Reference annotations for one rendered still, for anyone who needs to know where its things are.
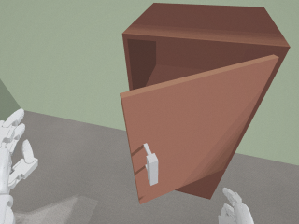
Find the cupboard door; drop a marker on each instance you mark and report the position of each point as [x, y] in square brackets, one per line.
[191, 123]

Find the handle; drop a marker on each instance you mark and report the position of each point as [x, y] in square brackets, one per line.
[152, 166]

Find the left robot forearm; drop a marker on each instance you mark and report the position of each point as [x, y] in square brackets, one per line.
[6, 214]

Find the right robot hand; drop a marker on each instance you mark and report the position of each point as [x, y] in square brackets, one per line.
[240, 214]

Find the left robot hand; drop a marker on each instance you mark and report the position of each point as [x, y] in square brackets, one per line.
[10, 134]

